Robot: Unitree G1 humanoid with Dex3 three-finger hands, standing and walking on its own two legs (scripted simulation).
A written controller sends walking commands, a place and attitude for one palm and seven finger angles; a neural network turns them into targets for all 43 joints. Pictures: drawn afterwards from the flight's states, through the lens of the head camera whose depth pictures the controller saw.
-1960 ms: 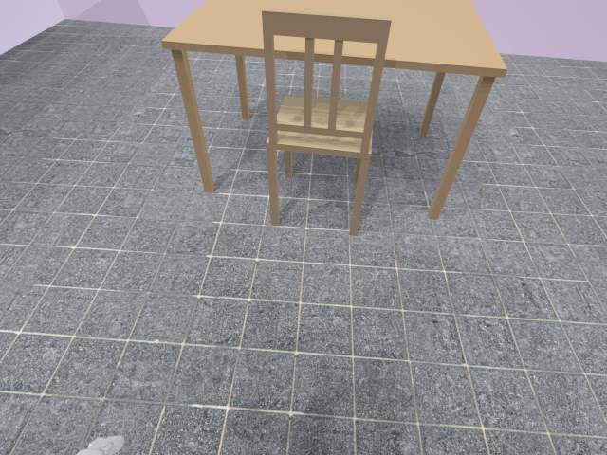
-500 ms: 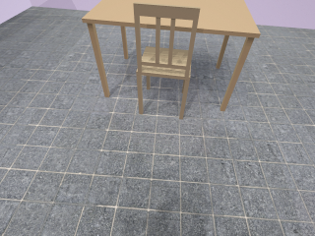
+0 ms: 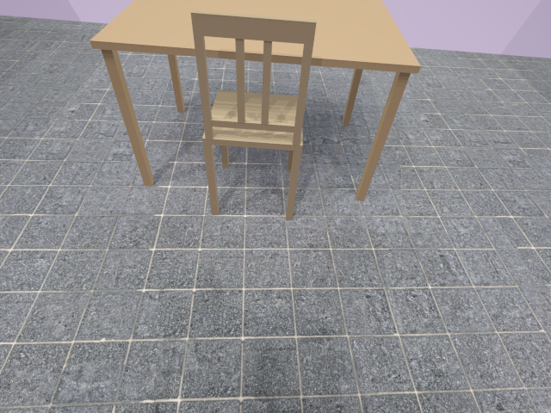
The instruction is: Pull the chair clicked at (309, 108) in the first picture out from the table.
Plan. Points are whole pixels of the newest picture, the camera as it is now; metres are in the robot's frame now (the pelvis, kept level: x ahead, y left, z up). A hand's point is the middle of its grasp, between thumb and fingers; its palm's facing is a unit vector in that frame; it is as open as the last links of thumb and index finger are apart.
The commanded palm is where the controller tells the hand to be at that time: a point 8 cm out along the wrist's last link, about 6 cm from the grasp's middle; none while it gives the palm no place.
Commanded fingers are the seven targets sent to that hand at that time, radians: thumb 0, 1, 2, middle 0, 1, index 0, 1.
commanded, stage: walk to a spot facing it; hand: left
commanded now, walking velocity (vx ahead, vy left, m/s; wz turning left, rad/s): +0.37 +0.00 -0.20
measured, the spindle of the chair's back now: (240, 83) +1.13 +0.16 -0.08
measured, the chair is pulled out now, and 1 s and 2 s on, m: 0.00 0.00 0.00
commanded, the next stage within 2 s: take the last steps up to it in 0.58 s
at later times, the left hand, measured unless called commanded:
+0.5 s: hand (208, 372) +0.23 +0.12 -0.17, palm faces +0.02 -0.98 -0.18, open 7.3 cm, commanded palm none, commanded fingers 0.00 0.90 0.90 -0.20 -0.30 -0.20 -0.30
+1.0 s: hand (187, 301) +0.36 +0.19 -0.17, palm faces +0.09 -0.98 -0.15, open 7.4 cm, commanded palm none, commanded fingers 0.00 0.90 0.90 -0.20 -0.30 -0.20 -0.30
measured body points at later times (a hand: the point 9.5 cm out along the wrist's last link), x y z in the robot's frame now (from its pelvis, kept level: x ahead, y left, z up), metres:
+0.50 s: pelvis +0.19 -0.05 +0.01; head +0.18 -0.05 +0.46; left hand +0.23 +0.18 -0.15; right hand +0.23 -0.29 -0.14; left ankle +0.26 +0.08 -0.66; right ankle +0.19 -0.15 -0.73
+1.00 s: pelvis +0.36 +0.01 +0.01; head +0.36 +0.03 +0.46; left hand +0.36 +0.24 -0.15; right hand +0.38 -0.22 -0.13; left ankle +0.38 +0.07 -0.73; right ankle +0.40 -0.14 -0.65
